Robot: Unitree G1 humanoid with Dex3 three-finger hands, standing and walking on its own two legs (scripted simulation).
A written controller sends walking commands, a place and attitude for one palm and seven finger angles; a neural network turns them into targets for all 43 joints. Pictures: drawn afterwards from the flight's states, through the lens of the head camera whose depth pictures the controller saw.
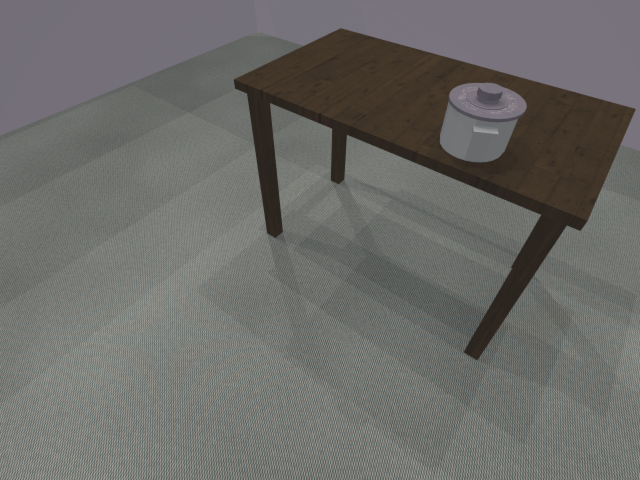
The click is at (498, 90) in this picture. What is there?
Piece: lid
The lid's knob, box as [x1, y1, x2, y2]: [477, 83, 503, 100]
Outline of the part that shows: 479,85 477,94 484,99 498,99 503,90 499,85 493,83 482,83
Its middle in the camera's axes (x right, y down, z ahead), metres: +0.38 -0.33 +0.87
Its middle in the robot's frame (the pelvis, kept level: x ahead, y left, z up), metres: +0.90 -0.33 +0.07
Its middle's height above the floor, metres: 0.85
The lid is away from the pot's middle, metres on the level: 0.00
